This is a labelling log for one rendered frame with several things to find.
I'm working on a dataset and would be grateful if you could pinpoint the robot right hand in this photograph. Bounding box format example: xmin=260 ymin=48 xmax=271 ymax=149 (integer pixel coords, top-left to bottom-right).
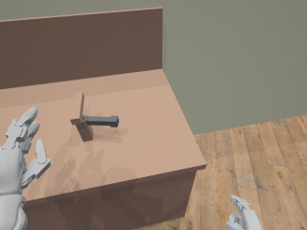
xmin=226 ymin=195 xmax=263 ymax=230

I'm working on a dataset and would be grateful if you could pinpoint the robot left hand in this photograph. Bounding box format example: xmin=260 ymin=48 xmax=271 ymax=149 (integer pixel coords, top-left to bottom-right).
xmin=0 ymin=106 xmax=51 ymax=196

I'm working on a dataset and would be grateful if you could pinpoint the tap lever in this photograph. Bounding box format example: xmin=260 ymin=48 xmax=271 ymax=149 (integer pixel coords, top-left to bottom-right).
xmin=82 ymin=115 xmax=119 ymax=127

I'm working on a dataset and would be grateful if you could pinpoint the counter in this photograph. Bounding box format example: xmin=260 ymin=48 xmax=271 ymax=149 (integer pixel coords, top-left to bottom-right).
xmin=0 ymin=7 xmax=207 ymax=230

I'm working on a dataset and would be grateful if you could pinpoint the left robot forearm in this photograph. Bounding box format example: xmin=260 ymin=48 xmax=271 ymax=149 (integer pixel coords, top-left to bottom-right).
xmin=0 ymin=194 xmax=28 ymax=230

